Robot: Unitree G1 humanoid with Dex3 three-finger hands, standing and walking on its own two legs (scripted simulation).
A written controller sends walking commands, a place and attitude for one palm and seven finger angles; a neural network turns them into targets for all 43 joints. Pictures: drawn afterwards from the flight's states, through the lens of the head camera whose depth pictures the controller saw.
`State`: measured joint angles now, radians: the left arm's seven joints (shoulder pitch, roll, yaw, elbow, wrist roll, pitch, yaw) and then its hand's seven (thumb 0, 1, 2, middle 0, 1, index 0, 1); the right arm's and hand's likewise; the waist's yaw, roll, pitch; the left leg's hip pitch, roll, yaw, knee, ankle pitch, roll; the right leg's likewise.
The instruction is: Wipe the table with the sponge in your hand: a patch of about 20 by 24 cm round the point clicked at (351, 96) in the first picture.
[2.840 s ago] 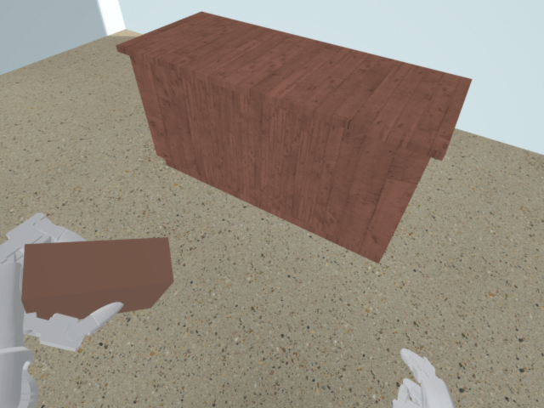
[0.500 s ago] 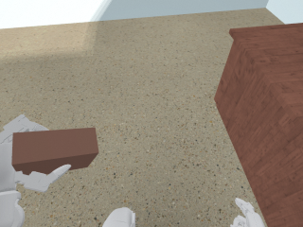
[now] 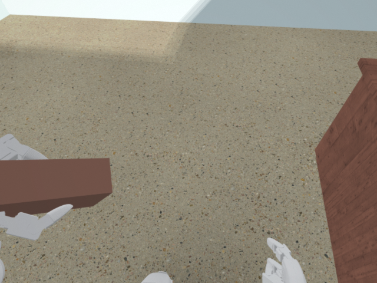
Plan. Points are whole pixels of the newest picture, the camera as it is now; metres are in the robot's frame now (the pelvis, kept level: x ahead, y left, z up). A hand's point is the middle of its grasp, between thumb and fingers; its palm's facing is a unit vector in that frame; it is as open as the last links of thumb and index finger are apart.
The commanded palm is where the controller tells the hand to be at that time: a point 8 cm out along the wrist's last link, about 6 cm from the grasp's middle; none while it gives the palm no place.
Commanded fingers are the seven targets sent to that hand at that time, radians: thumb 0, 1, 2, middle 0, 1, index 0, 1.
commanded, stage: walk to a spot facing it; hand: left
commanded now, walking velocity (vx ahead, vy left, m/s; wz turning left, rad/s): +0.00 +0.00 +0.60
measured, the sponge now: (71, 187) +0.22 +0.20 +0.17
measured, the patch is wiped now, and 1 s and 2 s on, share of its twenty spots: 0.00 0.00 0.00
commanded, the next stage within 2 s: turn to face it in 1.78 s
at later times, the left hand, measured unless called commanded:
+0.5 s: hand out of the picture +0.09 +0.28 +0.19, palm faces +0.63 -0.68 -0.38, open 9.5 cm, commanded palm +0.02 +0.30 +0.19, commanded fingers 0.00 0.10 1.30 -1.20 -1.60 -1.20 -1.60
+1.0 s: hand out of the picture -0.01 +0.28 +0.19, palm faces +0.79 -0.43 -0.44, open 9.5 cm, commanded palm -0.08 +0.28 +0.19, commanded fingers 0.00 0.10 1.30 -1.20 -1.60 -1.20 -1.60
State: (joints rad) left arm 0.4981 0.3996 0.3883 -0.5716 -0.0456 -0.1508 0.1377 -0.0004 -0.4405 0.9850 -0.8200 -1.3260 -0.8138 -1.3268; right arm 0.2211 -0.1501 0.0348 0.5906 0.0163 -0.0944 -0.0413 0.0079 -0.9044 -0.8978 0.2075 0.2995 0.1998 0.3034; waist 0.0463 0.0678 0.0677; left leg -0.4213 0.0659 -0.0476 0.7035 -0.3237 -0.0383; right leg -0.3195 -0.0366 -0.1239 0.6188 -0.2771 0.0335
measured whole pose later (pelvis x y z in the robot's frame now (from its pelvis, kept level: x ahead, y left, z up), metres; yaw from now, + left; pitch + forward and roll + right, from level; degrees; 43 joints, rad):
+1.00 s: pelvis -0.04 -0.04 +0.02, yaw +37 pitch +0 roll +3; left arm 0.50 0.37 0.33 -0.53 -0.02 -0.17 0.15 0.00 -0.44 0.99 -0.82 -1.33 -0.81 -1.33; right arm 0.23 -0.27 -0.04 0.61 -0.02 -0.05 -0.07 0.01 -0.91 -0.90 0.20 0.30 0.20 0.30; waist 0.02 -0.03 0.06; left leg -0.49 0.08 0.14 0.86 -0.37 -0.03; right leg -0.14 -0.17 -0.25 0.48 -0.32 0.02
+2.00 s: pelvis +0.13 +0.09 -0.01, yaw +54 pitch -2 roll +2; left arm 0.39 0.42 0.40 -0.54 -0.02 -0.22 0.17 0.00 -0.44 0.99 -0.81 -1.33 -0.80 -1.34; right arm 0.14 -0.16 -0.02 0.59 0.01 -0.05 -0.04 0.01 -0.91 -0.90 0.20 0.30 0.19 0.30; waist -0.01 -0.06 0.12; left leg -0.38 0.03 0.18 0.66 -0.25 0.06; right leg -0.45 -0.10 -0.06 1.29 -0.53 0.04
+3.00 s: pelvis +0.19 +0.01 +0.00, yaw +21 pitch -1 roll -1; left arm 0.42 0.40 0.36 -0.52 -0.02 -0.18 0.13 0.00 -0.44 1.00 -0.81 -1.34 -0.80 -1.34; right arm 0.23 -0.12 0.06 0.52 0.01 -0.05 0.02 0.01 -0.90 -0.90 0.21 0.30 0.20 0.30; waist 0.04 0.05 0.11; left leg -0.26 0.25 0.22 0.63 -0.31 -0.11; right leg -0.30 -0.03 -0.11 0.64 -0.33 0.06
